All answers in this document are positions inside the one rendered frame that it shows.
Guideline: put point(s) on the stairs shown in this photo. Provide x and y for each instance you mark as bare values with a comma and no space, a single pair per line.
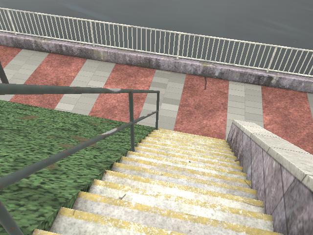
175,183

